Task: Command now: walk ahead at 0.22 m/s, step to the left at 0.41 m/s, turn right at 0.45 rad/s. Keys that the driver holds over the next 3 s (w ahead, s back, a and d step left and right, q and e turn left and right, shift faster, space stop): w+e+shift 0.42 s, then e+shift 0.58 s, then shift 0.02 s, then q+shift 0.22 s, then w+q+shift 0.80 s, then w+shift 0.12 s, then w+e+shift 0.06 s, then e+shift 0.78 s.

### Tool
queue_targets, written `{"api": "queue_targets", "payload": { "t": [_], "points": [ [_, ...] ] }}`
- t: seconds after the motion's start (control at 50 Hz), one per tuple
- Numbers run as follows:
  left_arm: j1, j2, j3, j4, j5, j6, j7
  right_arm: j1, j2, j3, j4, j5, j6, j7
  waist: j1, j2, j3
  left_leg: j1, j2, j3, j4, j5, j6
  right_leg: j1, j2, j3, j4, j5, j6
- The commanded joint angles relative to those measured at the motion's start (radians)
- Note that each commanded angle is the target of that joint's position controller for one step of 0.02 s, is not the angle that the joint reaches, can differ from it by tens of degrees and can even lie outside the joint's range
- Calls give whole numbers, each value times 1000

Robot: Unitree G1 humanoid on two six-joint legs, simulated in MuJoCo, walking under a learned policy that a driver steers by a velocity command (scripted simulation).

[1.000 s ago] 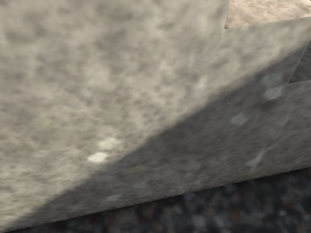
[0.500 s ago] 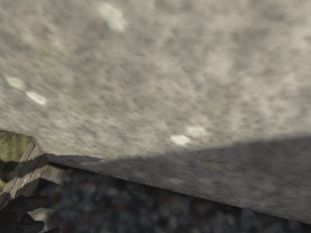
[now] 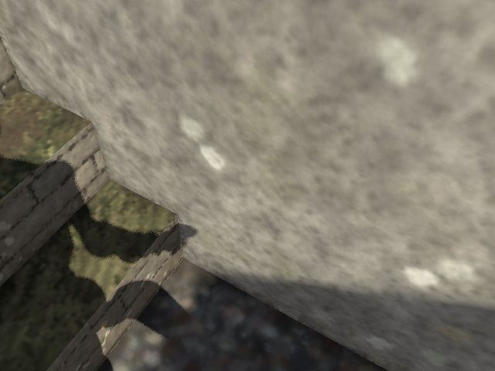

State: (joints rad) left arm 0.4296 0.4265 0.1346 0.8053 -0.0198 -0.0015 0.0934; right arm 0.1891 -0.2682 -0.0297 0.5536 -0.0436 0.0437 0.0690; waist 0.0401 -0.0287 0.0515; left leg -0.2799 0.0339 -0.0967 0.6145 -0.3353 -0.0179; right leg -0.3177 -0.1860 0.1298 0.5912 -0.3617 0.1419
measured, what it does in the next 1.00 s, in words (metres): steps to the left, turning right: right foot, then left foot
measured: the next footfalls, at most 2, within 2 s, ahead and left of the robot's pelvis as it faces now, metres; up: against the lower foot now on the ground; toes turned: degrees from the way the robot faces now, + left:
right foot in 0.24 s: +0.04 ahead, +0.01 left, +0.00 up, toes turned -15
left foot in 0.52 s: +0.20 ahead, +0.26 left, +0.00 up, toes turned -34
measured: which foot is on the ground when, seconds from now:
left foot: down 0.00-0.24, up 0.26-0.50, down 0.52-0.88, up 0.90-1.00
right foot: up 0.00-0.22, down 0.24-0.50, up 0.52-0.86, down 0.88-1.00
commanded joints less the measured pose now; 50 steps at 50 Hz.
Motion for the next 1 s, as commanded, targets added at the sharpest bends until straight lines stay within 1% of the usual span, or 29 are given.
{"api": "queue_targets", "payload": {
  "t": [0.02,0.06,0.18,0.22,0.24,0.26,0.28,0.3,0.32,0.34,0.36,0.42,0.44,0.48,0.5,0.52,0.54,0.56,0.6,0.66,0.76,0.84,0.88,0.9,0.92,0.94,0.96,0.98,1.0],
  "points": [
    [-57,45,-17,-147,5,-9,27,118,-266,-74,-80,-50,-18,-2,-105,487,-113,92,187,-197,-396,125,289,-293,190,-159,515,-266,-39],
    [-108,70,-9,-138,26,17,47,70,-114,-37,-32,-33,-35,-25,-72,388,-49,61,145,-57,-368,188,238,-355,157,-147,677,-187,-55],
    [-134,-59,-73,-199,41,29,-6,-53,-122,-65,-40,8,-37,-95,30,157,-107,101,140,125,-131,774,167,-61,104,-116,222,-94,-196],
    [81,-21,-56,-133,31,15,-5,-153,-125,-73,-77,25,-30,-115,150,85,-195,24,134,134,106,1038,118,197,134,-130,-24,74,-251],
    [147,35,-36,-108,45,13,-10,-169,-99,-67,-94,27,-31,-117,189,-54,-177,-143,62,171,346,744,64,355,142,-87,-191,269,-275],
    [64,202,-6,-148,39,18,-6,-39,-52,-55,-122,-36,-56,-101,51,-405,-164,-529,-75,154,628,-238,-39,564,-106,272,-64,902,-368],
    [-26,194,-6,-211,71,10,-7,-17,-144,-64,-104,-22,-60,-85,74,-350,-315,-439,-141,-106,811,-331,-111,379,-249,616,-241,633,-551],
    [-171,148,-19,-271,64,-2,-13,-18,-229,-96,-88,25,-51,-94,12,-209,-151,-476,-111,-145,876,-266,-135,243,-214,543,-266,440,-523],
    [-253,119,-25,-271,20,6,-6,-56,-226,-94,-118,18,-39,-107,-23,-102,-26,-483,-101,-105,853,-162,-135,134,-139,441,-293,278,-461],
    [-266,98,-34,-271,16,2,-7,-60,-190,-82,-116,0,-19,-113,-41,-38,26,-481,-89,-71,773,-110,-124,87,-83,354,-285,252,-408],
    [-349,78,-39,-239,-21,32,-7,-100,-121,-66,-166,8,-35,-117,-127,-158,23,-312,-56,-49,553,-90,-107,-33,59,190,-240,327,-367],
    [-380,92,-17,-252,1,63,3,-106,-62,-41,-115,-5,-52,-84,-77,-82,-54,-78,-115,69,183,84,-88,-47,152,109,-190,249,-288],
    [-319,70,-21,-234,10,29,7,-45,-70,-44,-81,-1,-59,-77,-61,-33,-163,7,-107,84,181,-16,-99,-89,113,148,-226,-11,-284],
    [-357,60,-24,-215,-16,37,-9,-62,-74,-54,-96,25,-51,-101,-78,-92,3,71,-122,84,-157,131,-60,-108,181,177,-106,106,-254],
    [-358,20,-29,-216,-6,29,-18,33,-100,-61,-65,28,-57,-112,-95,-41,-16,240,-74,40,-191,220,-32,-225,216,169,38,112,-213],
    [-359,-53,-43,-241,23,14,-29,122,-204,-84,-47,20,-52,-119,-89,212,-84,379,177,-214,-202,624,51,-394,319,35,389,-199,-138],
    [-194,23,-23,-240,40,13,-46,114,-241,-84,-45,-10,-39,-120,-10,270,-272,287,366,-363,-178,712,206,-342,258,46,621,-300,-76],
    [-223,98,-13,-267,28,21,-58,55,-248,-96,-43,-21,-36,-118,-8,304,-263,151,396,-434,-277,366,274,-309,194,12,764,-273,-52],
    [-292,105,1,-275,10,55,-52,-101,-168,-70,-54,7,-19,-141,16,250,-89,19,240,-224,-331,82,179,-352,153,-28,853,-149,-13],
    [-384,11,-31,-330,29,61,-57,-64,-186,-78,-15,13,-19,-157,-18,149,-91,46,196,-57,-316,225,142,-314,148,-77,712,-66,-35],
    [-432,-54,-59,-379,28,47,-66,-11,-225,-102,15,33,-39,-157,-50,167,-138,195,256,-4,-329,324,147,-226,105,-89,342,-155,-92],
    [-290,-17,-24,-317,15,49,-88,-21,-269,-124,23,49,-17,-163,-13,152,-136,67,255,120,-274,199,58,36,168,-198,24,20,-157],
    [-181,23,4,-266,5,61,-69,-22,-174,-99,38,20,-22,-148,34,-62,-112,-170,129,252,69,65,-47,292,170,-90,-140,326,-236],
    [-127,158,29,-280,30,50,-79,-79,-124,-73,-43,9,-28,-129,45,-321,-156,-530,6,203,379,-255,-103,477,-49,368,-141,707,-386],
    [327,165,41,-136,177,-4,-101,-26,98,-20,-224,-12,-77,-70,89,-262,-456,-624,-44,-100,443,-271,-20,708,-184,601,-177,413,-330],
    [201,100,20,-155,148,-59,-125,-161,12,-29,-218,40,-142,-60,88,-76,-105,-870,-43,-132,571,-239,0,567,-173,566,-172,238,-246],
    [6,88,11,-188,93,-85,-142,-153,-74,-57,-181,36,-191,-82,19,-102,-100,-845,-40,-90,698,-166,11,450,-96,416,-174,255,-211],
    [-366,126,22,-334,2,-27,-90,-126,-219,-91,-71,30,-111,-102,-41,-163,-50,-698,-22,-62,622,-60,-51,284,-33,365,-251,631,-338],
    [-438,120,17,-347,0,8,-66,-47,-254,-103,-50,19,-84,-104,-89,-115,-119,-526,-9,-61,583,3,-79,174,-1,281,-246,701,-358]
  ]
}}
Over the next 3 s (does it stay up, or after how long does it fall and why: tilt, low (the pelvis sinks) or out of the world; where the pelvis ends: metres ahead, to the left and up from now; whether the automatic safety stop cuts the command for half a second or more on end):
stays up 0.04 0.02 0.01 its command is cut before an obstacle after 1.3 s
